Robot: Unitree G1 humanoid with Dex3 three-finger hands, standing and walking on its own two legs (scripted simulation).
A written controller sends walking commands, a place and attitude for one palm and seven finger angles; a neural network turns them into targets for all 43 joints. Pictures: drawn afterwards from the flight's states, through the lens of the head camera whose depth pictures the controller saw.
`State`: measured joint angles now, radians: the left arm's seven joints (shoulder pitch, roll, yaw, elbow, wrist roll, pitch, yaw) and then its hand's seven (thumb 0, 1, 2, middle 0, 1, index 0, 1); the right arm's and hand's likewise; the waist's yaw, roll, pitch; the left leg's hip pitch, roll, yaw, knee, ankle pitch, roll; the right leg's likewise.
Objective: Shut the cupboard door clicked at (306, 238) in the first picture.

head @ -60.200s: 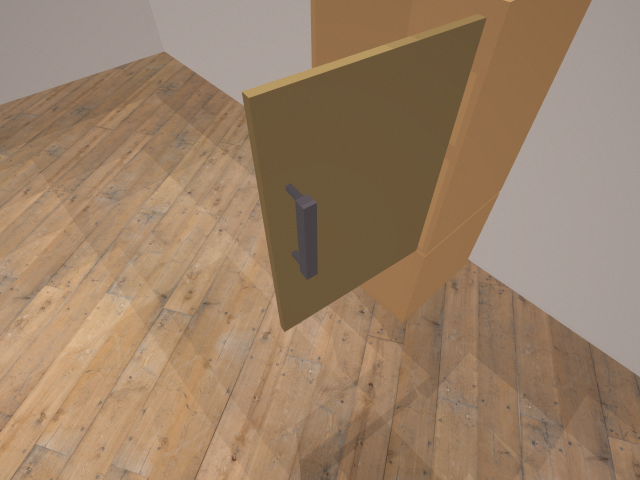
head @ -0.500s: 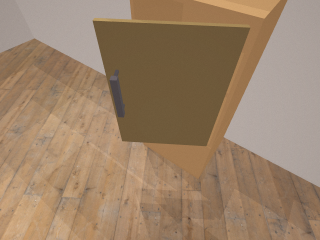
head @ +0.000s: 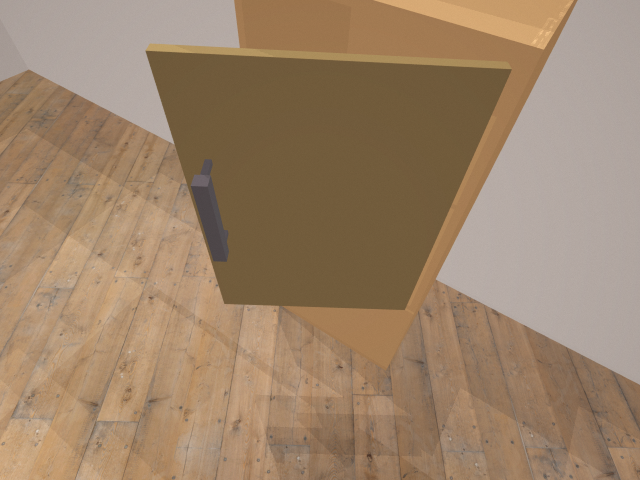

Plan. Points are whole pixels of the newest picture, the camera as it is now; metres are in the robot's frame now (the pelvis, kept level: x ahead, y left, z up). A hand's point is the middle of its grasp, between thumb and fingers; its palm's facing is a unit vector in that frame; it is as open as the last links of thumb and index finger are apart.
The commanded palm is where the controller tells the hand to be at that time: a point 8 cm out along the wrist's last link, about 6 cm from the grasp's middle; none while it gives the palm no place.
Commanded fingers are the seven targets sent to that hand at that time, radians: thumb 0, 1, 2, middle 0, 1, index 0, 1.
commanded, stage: come to a stop and stand still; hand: left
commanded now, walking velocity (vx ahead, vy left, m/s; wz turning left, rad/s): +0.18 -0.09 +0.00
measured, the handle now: (214, 213) +0.49 +0.19 +0.01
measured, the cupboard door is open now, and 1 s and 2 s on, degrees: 32 32 32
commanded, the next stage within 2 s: look again from close up in 1.34 s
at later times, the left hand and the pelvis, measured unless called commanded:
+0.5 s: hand out of the picture +0.13 +0.16 -0.17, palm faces +0.11 -0.97 -0.22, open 7.2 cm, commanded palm none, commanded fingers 0.00 0.90 0.90 -0.20 -0.30 -0.20 -0.30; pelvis +0.06 -0.04 +0.00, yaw +3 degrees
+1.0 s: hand out of the picture +0.02 +0.24 -0.16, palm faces +0.07 -0.96 -0.27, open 7.3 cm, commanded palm none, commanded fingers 0.00 0.90 0.90 -0.20 -0.30 -0.20 -0.30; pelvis +0.02 +0.05 +0.00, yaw +1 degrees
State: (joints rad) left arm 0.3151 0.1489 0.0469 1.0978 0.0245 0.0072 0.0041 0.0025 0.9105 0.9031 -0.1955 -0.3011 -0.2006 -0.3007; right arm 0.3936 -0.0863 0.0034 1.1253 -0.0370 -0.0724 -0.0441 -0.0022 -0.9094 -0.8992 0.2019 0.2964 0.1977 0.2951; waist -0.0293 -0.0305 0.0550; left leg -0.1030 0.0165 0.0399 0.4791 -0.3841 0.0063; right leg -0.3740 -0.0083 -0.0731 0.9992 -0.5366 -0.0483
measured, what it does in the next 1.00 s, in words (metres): steps on the spot: right foot, then left foot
